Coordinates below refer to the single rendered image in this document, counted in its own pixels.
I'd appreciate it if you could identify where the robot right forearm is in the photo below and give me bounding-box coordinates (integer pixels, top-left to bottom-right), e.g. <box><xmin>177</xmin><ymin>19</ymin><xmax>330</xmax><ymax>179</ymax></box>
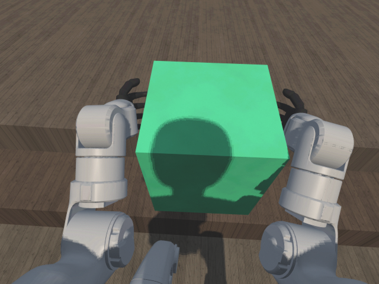
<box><xmin>279</xmin><ymin>113</ymin><xmax>354</xmax><ymax>266</ymax></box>

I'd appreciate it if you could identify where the right robot upper arm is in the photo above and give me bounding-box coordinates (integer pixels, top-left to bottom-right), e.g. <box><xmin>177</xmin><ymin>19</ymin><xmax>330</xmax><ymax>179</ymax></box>
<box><xmin>259</xmin><ymin>221</ymin><xmax>367</xmax><ymax>284</ymax></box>

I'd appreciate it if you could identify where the robot left forearm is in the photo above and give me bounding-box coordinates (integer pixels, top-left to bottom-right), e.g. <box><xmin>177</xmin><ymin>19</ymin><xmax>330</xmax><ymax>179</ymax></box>
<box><xmin>60</xmin><ymin>99</ymin><xmax>138</xmax><ymax>255</ymax></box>

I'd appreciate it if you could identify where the carton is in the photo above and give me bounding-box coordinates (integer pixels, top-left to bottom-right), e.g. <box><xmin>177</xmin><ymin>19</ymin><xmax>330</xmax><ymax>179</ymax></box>
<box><xmin>136</xmin><ymin>61</ymin><xmax>290</xmax><ymax>215</ymax></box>

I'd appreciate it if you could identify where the robot left hand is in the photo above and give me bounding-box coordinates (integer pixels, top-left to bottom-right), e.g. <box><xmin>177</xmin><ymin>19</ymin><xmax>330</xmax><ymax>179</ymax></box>
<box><xmin>116</xmin><ymin>78</ymin><xmax>147</xmax><ymax>130</ymax></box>

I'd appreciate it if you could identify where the robot right hand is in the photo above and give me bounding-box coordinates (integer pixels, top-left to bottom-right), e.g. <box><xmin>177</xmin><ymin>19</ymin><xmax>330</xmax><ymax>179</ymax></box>
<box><xmin>277</xmin><ymin>89</ymin><xmax>307</xmax><ymax>130</ymax></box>

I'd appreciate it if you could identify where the left robot upper arm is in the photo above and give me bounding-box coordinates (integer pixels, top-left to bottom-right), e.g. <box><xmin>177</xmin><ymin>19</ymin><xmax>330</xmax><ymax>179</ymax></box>
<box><xmin>12</xmin><ymin>210</ymin><xmax>134</xmax><ymax>284</ymax></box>

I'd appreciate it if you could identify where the robot left thigh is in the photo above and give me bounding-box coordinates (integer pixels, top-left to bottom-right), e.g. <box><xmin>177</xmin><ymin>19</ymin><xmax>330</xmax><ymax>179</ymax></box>
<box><xmin>130</xmin><ymin>240</ymin><xmax>179</xmax><ymax>284</ymax></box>

